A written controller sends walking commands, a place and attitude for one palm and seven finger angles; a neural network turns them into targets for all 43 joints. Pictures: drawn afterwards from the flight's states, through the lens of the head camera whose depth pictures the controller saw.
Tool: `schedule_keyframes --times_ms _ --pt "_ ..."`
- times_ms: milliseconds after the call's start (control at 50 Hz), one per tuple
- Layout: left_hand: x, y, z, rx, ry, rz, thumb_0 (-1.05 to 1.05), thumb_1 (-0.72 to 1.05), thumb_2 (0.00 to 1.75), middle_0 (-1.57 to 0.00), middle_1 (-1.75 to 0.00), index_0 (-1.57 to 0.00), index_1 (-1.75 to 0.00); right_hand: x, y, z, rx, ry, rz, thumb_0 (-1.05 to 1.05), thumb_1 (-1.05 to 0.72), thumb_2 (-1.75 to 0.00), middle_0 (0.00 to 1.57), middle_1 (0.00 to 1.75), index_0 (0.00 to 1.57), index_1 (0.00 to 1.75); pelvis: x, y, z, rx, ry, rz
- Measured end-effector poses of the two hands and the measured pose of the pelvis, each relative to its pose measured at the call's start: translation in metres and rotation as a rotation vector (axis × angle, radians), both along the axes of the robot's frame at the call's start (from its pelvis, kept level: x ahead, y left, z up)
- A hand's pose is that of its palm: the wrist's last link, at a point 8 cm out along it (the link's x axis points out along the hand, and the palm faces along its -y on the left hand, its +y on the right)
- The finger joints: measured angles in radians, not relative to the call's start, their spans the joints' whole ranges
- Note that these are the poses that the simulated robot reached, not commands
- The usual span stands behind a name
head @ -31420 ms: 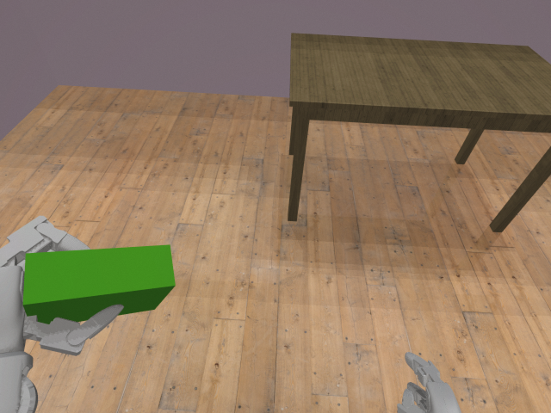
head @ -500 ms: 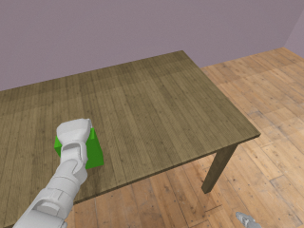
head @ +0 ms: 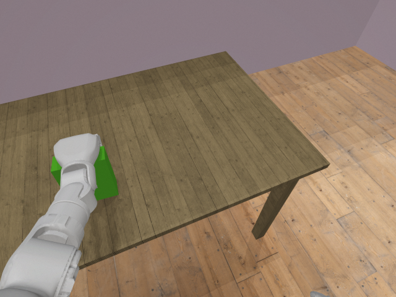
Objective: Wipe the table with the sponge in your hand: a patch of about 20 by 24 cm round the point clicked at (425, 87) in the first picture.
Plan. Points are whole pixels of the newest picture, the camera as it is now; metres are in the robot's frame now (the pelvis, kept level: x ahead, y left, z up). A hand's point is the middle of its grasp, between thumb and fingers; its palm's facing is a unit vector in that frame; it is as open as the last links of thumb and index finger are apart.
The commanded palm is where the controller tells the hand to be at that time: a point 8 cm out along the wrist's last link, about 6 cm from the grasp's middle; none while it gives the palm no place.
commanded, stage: wipe forward along the middle lane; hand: left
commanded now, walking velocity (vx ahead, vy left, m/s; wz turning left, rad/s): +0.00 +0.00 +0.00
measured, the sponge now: (90, 183) +0.38 +0.28 -0.04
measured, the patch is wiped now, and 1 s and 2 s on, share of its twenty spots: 0.95 0.95 0.95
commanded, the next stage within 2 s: slide back across to the first lane in 0.46 s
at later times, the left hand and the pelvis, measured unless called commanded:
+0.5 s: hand (82, 148) +0.44 +0.31 +0.01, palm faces -0.13 +0.00 -0.99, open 9.4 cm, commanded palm +0.44 +0.29 +0.05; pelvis +0.01 +0.02 +0.00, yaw -1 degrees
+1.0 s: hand (68, 145) +0.45 +0.34 +0.02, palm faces -0.12 -0.04 -0.99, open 9.4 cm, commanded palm +0.42 +0.34 +0.06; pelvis +0.03 +0.03 +0.00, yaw -2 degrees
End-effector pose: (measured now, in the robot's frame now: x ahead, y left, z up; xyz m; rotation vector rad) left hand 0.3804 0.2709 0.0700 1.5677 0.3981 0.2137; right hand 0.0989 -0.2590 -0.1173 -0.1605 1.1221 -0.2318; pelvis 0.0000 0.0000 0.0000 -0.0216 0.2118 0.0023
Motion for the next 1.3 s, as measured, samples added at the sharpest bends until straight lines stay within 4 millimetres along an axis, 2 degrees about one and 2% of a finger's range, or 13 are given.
schedule_keyframes --times_ms 240,620,760,860,1000,1180,1300 --pt "0.026 0.014 0.0 -0.003 0.008 0.007 0.01 -0.53 1.15 -0.82 -1.42 -0.85 -1.4 -0.019 0.001 -0.001 -0.01 0.058 -0.033 0.01 -0.9 -0.9 0.2 0.29 0.2 0.3 0.005 0.006 -0.001 -0.009 0.037 -0.008" --pt "0.065 0.033 0.0 0.01 0.02 0.011 0.02 -0.53 1.15 -0.82 -1.41 -0.85 -1.41 -0.042 0.017 -0.004 -0.022 0.13 -0.056 0.01 -0.9 -0.9 0.2 0.3 0.2 0.3 0.009 0.023 -0.006 -0.026 0.095 -0.011" --pt "0.066 0.038 0.0 -0.015 0.0 0.002 0.01 -0.53 1.15 -0.82 -1.42 -0.84 -1.42 -0.047 0.025 -0.003 -0.006 0.152 -0.082 0.01 -0.9 -0.9 0.2 0.29 0.2 0.3 0.017 0.029 -0.004 -0.026 0.087 -0.024" --pt "0.061 0.044 0.001 -0.026 -0.013 0.007 0.01 -0.52 1.15 -0.8 -1.44 -0.83 -1.43 -0.039 0.03 0.001 0.006 0.144 -0.08 0.01 -0.9 -0.9 0.2 0.3 0.2 0.3 0.024 0.032 0.0 -0.025 0.065 -0.023" --pt "0.057 0.064 0.003 -0.037 0.002 0.041 0.0 -0.5 1.14 -0.79 -1.44 -0.81 -1.44 -0.013 0.03 0.009 0.002 0.099 -0.057 0.01 -0.9 -0.9 0.2 0.3 0.2 0.3 0.032 0.034 0.004 -0.025 0.049 -0.023" --pt "0.037 0.09 0.003 -0.034 -0.001 0.047 0.0 -0.49 1.13 -0.78 -1.44 -0.8 -1.45 0.022 0.027 0.017 -0.016 0.049 -0.016 0.01 -0.9 -0.9 0.2 0.3 0.2 0.3 0.041 0.036 0.005 -0.03 0.035 -0.012" --pt "0.027 0.103 0.003 -0.032 0.008 0.055 0.0 -0.48 1.13 -0.78 -1.44 -0.8 -1.46 0.039 0.029 0.019 -0.027 0.032 0.012 0.01 -0.9 -0.9 0.2 0.29 0.2 0.3 0.042 0.037 0.006 -0.031 0.025 0.0"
